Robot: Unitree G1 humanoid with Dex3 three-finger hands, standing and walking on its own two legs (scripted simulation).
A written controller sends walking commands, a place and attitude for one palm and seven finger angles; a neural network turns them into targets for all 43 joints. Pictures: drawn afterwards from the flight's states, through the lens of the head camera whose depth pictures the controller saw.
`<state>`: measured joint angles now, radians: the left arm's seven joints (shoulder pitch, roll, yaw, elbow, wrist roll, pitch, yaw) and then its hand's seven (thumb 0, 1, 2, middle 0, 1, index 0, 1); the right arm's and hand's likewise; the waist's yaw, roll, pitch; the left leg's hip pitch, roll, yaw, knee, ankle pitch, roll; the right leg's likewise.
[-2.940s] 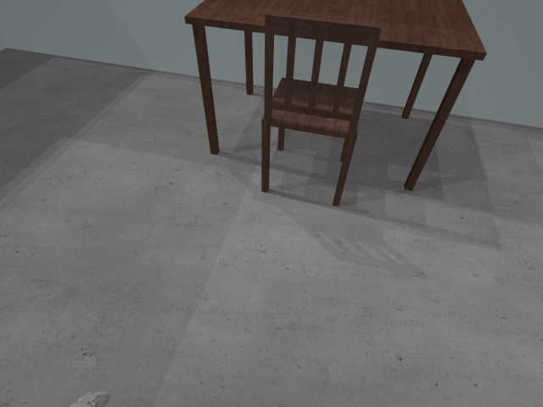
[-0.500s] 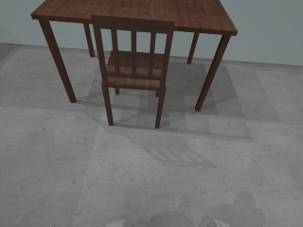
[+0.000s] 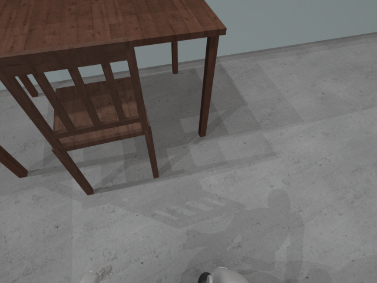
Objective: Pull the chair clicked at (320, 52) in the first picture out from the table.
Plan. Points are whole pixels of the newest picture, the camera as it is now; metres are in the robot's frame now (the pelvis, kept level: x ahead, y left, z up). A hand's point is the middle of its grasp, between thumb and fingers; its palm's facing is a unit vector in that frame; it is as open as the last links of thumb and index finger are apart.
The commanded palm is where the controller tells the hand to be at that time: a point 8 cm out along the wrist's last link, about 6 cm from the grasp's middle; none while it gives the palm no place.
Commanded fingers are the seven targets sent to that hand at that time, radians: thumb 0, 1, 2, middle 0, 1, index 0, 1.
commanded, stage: turn to face it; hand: left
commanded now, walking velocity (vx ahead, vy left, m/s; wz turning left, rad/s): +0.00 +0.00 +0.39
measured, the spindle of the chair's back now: (86, 98) +0.69 +0.36 -0.09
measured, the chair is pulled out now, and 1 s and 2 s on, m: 0.00 0.00 0.00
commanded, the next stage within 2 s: take the last steps up to it in 0.60 s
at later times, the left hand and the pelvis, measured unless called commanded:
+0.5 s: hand out of the picture +0.08 +0.23 -0.17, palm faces +0.20 -0.97 -0.16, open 7.4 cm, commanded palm none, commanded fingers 0.00 0.90 0.90 -0.20 -0.30 -0.20 -0.30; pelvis +0.05 +0.04 +0.02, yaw +8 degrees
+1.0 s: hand out of the picture +0.01 +0.16 -0.14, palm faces +0.31 -0.93 -0.19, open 7.4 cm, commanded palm none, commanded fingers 0.00 0.90 0.90 -0.20 -0.30 -0.20 -0.30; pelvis +0.07 +0.00 +0.03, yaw +14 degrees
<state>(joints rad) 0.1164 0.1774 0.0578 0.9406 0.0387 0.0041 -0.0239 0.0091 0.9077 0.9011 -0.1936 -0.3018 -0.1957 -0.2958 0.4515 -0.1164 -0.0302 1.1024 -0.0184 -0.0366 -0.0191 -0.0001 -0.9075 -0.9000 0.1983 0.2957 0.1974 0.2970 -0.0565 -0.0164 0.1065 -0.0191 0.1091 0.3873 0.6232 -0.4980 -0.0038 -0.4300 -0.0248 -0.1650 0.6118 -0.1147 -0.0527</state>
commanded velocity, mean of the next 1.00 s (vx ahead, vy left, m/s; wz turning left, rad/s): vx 0.10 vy -0.01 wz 0.23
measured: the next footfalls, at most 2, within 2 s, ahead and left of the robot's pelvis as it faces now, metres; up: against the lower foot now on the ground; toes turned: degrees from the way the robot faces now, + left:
left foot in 0.38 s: +0.08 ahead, +0.13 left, +0.00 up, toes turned +13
right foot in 0.82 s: +0.10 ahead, -0.10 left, +0.00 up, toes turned +9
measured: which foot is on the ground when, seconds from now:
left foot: down 0.00-0.00, up 0.02-0.36, down 0.38-0.82, up 0.84-1.00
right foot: down 0.00-0.40, up 0.42-0.80, down 0.82-1.00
